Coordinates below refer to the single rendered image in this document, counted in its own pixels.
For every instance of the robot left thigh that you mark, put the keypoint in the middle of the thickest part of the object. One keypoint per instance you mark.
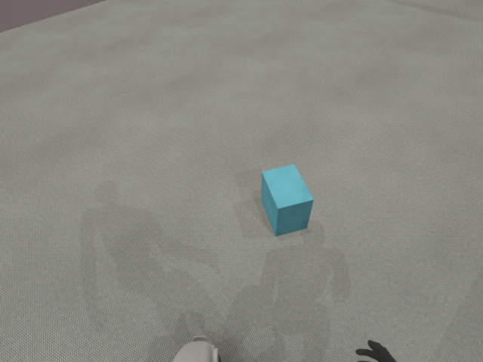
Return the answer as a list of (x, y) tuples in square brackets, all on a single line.
[(197, 351)]

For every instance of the left robot shin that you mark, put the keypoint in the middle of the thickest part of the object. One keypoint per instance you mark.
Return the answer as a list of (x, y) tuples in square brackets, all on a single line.
[(200, 338)]

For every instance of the carton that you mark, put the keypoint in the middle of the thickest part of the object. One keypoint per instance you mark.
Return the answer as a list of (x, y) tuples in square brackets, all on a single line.
[(286, 199)]

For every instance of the robot right hand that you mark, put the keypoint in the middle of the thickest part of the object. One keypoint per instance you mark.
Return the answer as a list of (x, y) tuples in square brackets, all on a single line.
[(379, 352)]

